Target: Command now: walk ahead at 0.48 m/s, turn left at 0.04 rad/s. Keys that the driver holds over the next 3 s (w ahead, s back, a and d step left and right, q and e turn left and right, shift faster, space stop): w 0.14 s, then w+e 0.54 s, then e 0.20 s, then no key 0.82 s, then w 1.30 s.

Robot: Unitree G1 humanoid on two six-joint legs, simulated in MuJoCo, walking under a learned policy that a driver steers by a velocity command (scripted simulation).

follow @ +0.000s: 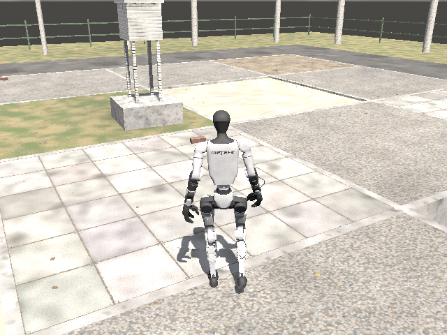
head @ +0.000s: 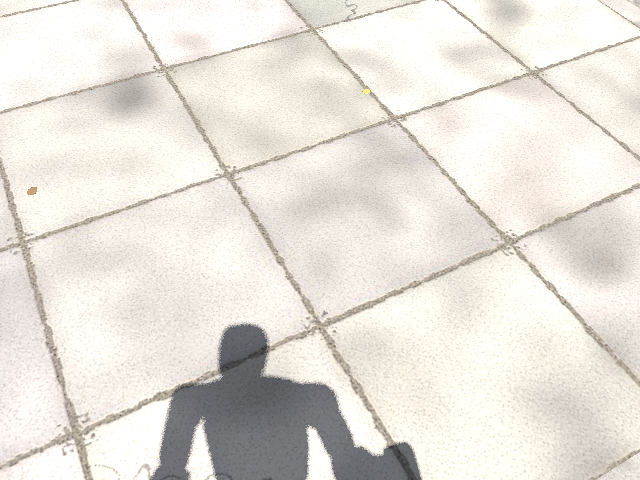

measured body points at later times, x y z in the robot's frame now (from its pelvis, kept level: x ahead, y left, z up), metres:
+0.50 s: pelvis +0.29 -0.04 -0.01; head +0.32 -0.04 +0.43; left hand +0.43 +0.21 -0.14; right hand +0.29 -0.29 -0.16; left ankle +0.15 +0.09 -0.63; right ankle +0.34 -0.08 -0.74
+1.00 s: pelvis +0.54 -0.04 -0.01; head +0.59 -0.05 +0.43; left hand +0.67 +0.21 -0.15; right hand +0.62 -0.34 -0.11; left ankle +0.67 +0.00 -0.74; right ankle +0.38 -0.09 -0.66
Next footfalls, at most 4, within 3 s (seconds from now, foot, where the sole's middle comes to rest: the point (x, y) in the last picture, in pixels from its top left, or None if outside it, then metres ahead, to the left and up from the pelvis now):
0.38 right None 0.38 -0.09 -0.78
0.90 left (348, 376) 0.71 -0.02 -0.78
1.32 right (419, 448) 0.55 -0.17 -0.78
2.46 right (469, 280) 1.00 -0.33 -0.78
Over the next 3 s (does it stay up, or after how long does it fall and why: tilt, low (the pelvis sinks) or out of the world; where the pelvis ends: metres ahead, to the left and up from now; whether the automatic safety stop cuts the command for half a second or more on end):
stays up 1.15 -0.32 -0.01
